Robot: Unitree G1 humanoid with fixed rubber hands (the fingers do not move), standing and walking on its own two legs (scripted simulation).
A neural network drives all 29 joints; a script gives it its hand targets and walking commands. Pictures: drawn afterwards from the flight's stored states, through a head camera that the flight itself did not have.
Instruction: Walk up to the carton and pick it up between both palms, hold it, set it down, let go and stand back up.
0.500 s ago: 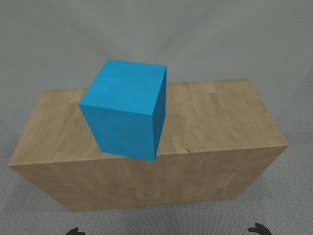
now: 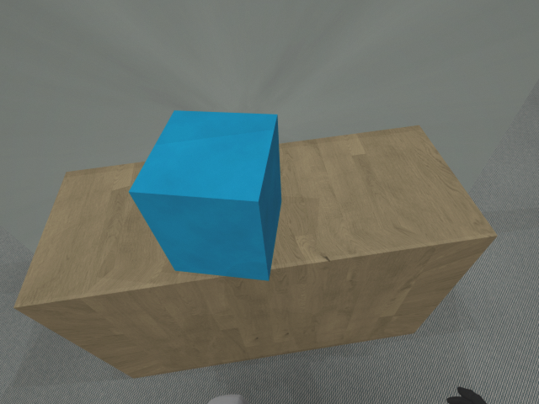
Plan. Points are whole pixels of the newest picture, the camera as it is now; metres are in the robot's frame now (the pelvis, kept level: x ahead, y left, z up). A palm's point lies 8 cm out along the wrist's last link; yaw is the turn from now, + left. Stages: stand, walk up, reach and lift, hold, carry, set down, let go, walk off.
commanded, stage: walk up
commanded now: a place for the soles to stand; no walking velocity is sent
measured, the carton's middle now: (222, 197) +0.47 +0.14 -0.01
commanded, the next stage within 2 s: none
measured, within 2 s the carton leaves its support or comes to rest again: neither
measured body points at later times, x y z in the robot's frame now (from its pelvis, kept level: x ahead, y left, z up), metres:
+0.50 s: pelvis +0.06 +0.15 +0.00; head +0.08 +0.21 +0.44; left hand +0.17 +0.41 -0.14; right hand +0.11 -0.13 -0.08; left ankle +0.11 +0.26 -0.73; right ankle +0.05 -0.02 -0.66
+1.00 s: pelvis +0.07 +0.07 -0.01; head +0.09 +0.05 +0.44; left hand +0.16 +0.35 -0.10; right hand +0.18 -0.21 -0.13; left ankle +0.07 +0.23 -0.69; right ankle +0.10 -0.03 -0.73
